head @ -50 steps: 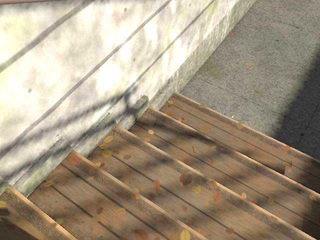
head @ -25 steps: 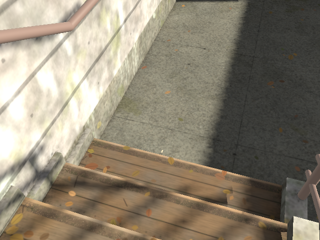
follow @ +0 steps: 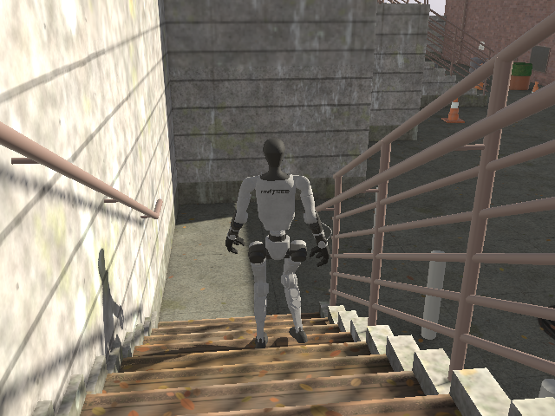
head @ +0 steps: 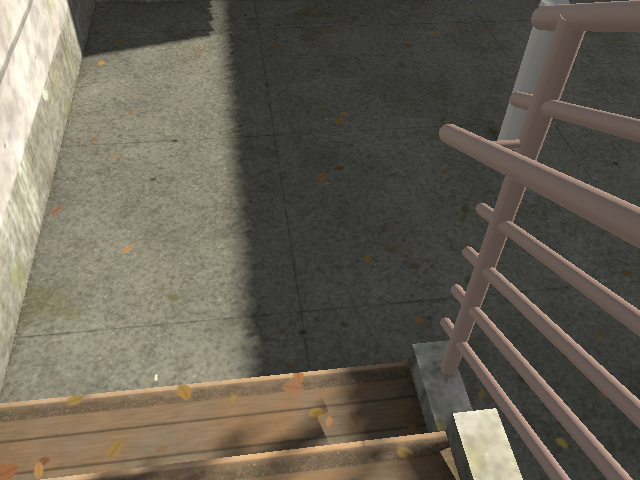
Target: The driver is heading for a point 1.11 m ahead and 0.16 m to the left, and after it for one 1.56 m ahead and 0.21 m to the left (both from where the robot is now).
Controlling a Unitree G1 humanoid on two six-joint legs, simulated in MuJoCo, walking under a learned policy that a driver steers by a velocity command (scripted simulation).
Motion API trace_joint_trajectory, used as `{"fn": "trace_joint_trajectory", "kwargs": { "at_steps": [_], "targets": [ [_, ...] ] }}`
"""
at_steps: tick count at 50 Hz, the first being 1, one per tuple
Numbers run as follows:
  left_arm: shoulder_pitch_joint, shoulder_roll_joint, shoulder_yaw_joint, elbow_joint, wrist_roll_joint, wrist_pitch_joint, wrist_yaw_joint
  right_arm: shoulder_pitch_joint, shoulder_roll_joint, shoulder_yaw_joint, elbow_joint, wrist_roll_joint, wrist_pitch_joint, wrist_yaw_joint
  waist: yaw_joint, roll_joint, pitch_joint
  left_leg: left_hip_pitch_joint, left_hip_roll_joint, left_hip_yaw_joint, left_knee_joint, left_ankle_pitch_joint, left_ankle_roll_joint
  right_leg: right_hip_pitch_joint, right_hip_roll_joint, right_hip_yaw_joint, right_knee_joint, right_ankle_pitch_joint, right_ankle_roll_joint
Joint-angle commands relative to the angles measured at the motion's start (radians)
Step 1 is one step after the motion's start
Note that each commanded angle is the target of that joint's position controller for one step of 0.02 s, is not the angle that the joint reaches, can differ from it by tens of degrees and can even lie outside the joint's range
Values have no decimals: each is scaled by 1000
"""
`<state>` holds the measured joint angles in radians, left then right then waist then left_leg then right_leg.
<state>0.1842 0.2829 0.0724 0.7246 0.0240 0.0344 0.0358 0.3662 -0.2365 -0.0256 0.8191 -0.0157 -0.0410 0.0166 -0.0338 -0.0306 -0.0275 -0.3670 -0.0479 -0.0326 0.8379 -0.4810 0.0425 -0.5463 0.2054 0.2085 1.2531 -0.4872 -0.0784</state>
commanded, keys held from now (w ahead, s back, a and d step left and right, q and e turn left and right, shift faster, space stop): w+shift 0.90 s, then w+q+shift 0.10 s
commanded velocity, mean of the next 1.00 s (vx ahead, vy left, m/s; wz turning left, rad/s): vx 0.68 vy -0.21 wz -0.04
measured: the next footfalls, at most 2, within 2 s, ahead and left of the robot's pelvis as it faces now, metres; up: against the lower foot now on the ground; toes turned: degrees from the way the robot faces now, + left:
right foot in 0.48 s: +0.29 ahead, -0.17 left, -0.16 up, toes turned -4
left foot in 0.92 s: +0.62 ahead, -0.01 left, -0.33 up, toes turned +1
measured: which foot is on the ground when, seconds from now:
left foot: down 0.00-0.48, up 0.50-0.90, down 0.92-1.00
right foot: up 0.00-0.46, down 0.48-0.90, up 0.92-1.00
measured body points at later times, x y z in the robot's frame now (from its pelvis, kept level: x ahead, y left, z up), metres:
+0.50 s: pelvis +0.23 -0.06 -0.12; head +0.23 -0.07 +0.33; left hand +0.45 +0.16 -0.20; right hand +0.12 -0.33 -0.25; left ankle +0.01 +0.10 -0.66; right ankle +0.25 -0.16 -0.87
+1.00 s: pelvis +0.54 -0.08 -0.32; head +0.56 -0.04 +0.13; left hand +0.49 +0.15 -0.49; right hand +0.64 -0.36 -0.43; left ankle +0.58 -0.01 -1.03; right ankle +0.39 -0.20 -0.74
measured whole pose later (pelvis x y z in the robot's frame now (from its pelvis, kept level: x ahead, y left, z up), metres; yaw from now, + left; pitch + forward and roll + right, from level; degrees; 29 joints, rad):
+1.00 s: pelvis +0.54 -0.08 -0.32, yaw +0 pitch -2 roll -2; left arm 0.43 0.22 -0.02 0.95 0.01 0.03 0.02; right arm 0.23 -0.25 -0.03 0.90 0.02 0.00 -0.04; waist 0.07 -0.06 0.06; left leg -0.38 -0.03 0.03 0.77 -0.37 0.09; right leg -0.46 0.11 0.01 2.02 -0.77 -0.07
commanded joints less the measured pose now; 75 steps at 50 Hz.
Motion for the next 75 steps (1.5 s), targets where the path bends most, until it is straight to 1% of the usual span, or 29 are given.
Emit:
{"fn": "trace_joint_trajectory", "kwargs": {
  "at_steps": [1, 11, 19, 23, 24, 25, 27, 28, 30, 33, 37, 41, 45, 46, 47, 49, 52, 53, 55, 57, 60, 62, 63, 64, 66, 67, 70, 72, 75],
  "targets": [
    [-74, 90, 20, -56, -13, 2, -19, -71, -162, -40, -65, -29, -33, -11, 72, 89, 184, -95, 244, -510, -513, -252, 176, -192, -89, 27, -51, 283, 41],
    [-307, 36, 12, -60, 6, -60, -25, 265, -181, -59, 90, -18, -96, -13, -104, 152, 134, 261, 213, -392, -334, -92, 211, -393, -155, 20, -384, 623, 50],
    [-266, 28, -11, -9, -15, -91, -54, 177, -155, -53, 89, -64, -11, -34, -112, 110, 165, 119, 160, -238, -149, 43, 174, 121, -277, -161, -804, 774, 45],
    [196, 70, 19, 168, 36, -70, -41, 177, -205, -63, 103, -45, 36, -58, 101, -82, 63, 81, 151, -111, 465, 495, 176, 599, -249, -251, -930, 557, -21],
    [342, 77, 29, 196, 38, -62, -41, 118, -176, -75, 88, -19, 28, -39, 175, -90, 7, -160, 36, -43, 845, 89, 165, 813, -321, -124, -868, 561, -63],
    [363, 72, -1, 184, 36, -65, -40, 223, -81, -59, 69, -24, 25, -47, 88, -97, -32, -421, 1, -79, 1066, -339, 142, 975, -466, -17, -521, 1132, -27],
    [337, 161, 36, 214, -44, -38, -19, 53, -125, -48, -38, -21, 28, -68, 198, -340, -25, -760, 10, -29, 1005, -242, 58, 959, -565, 105, -563, 1169, -290],
    [233, 60, -4, 210, -61, -24, -11, -88, -181, -56, -80, -37, 29, -53, 143, -182, 53, -647, 98, -85, 698, -67, 75, 713, -458, 17, -704, 768, -176],
    [207, 33, -24, 202, -5, -41, -10, -55, -141, -67, -4, -12, 29, -44, 52, -79, 167, -478, 108, -86, 487, 15, 46, 359, -489, 87, -674, 818, -167],
    [102, 58, -32, 140, -13, -26, -27, 67, -76, -67, 99, 4, 60, -35, 14, -202, 52, 10, 56, 80, 530, 290, 13, -13, -439, 8, -739, 448, -175],
    [217, 21, -61, 215, -38, -73, -33, -213, -139, -78, 4, -30, 13, -27, 71, 0, 150, -562, 144, -86, 334, 497, 117, 384, -421, 93, -473, 456, -148],
    [251, 27, -90, 216, -36, -72, -22, -364, -97, -48, -53, 48, 24, 19, 88, 32, 189, 9, 93, 63, -104, 594, 37, 61, -334, -20, -569, 200, -158],
    [369, 40, -90, 260, -25, -34, -48, 190, -116, -55, 142, 8, 45, -52, -85, 114, 90, 554, 56, 142, -463, 784, 42, 64, -176, -217, 186, 472, -95],
    [376, -13, -85, 260, 3, -26, -35, 282, -149, -58, 168, -3, 42, -57, -96, 225, 74, 765, 190, -92, -310, 854, 89, -283, -60, -263, 680, -353, -63],
    [435, -1, -74, 184, 6, -29, 0, 374, -212, -36, 153, 33, 44, -53, -42, 263, -119, 944, 431, -358, 97, 1826, 86, -420, -38, -127, 946, -487, -47],
    [292, 24, -78, 93, -25, -22, -2, 266, -387, -90, 147, 42, 59, -76, -36, 306, -171, 792, 510, -640, -301, 1386, 325, -609, -88, -227, 1024, -262, 43],
    [93, 17, -73, 53, 34, 37, 2, 34, -205, -17, 94, -1, 6, -61, 90, 14, 168, 141, 341, -404, -313, 1108, 257, -487, -203, -175, 589, 86, 90],
    [90, -73, -104, 24, -20, -2, -1, -20, -107, 15, 95, 40, -5, -51, 123, 163, 159, -34, 196, -206, -390, 872, 224, -311, -234, -163, 242, 118, 92],
    [45, -41, -92, -31, -14, -26, -61, -311, -175, -19, -40, 60, 10, -58, 206, 250, -37, -473, 81, -159, -563, 18, 143, 339, -286, -149, -288, 573, 115],
    [178, 16, -60, 71, 28, -17, -55, -342, -217, -48, -74, 51, 26, -38, 227, 187, -109, -425, 106, -197, -483, 341, 206, 483, -240, -267, -56, 594, 145],
    [179, 55, -40, 59, 5, -20, -1, -288, -177, -51, -107, 20, 4, -29, 200, 30, -28, -96, 123, -322, -251, 543, 207, 333, -311, -136, -385, 436, 185],
    [505, 95, -5, 126, 46, -37, -3, -351, -114, -37, -136, 39, 23, -24, 388, -205, 0, -387, -14, -210, 368, 775, 172, 701, -235, -238, -517, -12, 178],
    [524, 106, -23, 116, 15, -70, -2, -345, 62, 11, -151, 1, 6, -32, 280, -325, 119, -658, -126, -205, 640, 57, 154, 664, -429, 29, -519, 424, 195],
    [378, 142, -19, 82, -8, -85, -16, -74, 91, 14, -144, -15, 15, -33, 46, -417, 73, -729, -105, -162, 713, 43, 121, 609, -582, 357, -710, 556, 157],
    [185, 156, -3, 3, -30, -112, -25, -211, -57, -9, -172, -86, 49, -13, 26, -46, 161, -732, 45, -177, 690, 195, 60, 361, -695, 445, -821, 89, 49],
    [83, 99, -25, -12, -21, -114, -29, -258, -60, -17, -194, -65, 66, 12, 5, 8, 201, -627, 82, -187, 640, 306, 36, 168, -652, 309, -772, 39, 43],
    [-23, 66, -38, 3, -20, -136, -11, -194, -91, -46, -195, -20, 119, 59, -63, -46, 152, -343, 72, -147, 362, 835, 16, -51, -447, -139, -645, -44, 110],
    [196, 116, -11, 81, -11, -164, -30, -289, -69, -48, -188, -37, 93, 51, 20, -5, 131, -465, 91, -40, 366, 912, 64, 169, -527, -106, -608, 11, 86],
    [286, 102, -4, 118, 20, -181, -30, -462, -42, -33, -173, 26, 44, 68, 98, 32, 208, -225, 93, 44, -130, 969, 43, 143, -504, -274, -636, -82, 86]
  ]
}}
Velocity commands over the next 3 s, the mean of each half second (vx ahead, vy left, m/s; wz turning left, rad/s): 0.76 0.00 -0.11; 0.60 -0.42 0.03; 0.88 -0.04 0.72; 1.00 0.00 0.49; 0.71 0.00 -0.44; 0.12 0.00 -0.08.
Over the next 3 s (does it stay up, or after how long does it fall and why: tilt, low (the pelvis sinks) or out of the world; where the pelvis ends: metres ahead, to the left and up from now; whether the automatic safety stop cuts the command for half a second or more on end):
stays up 1.64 0.47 -0.62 its command is cut before an obstacle after 0.5 s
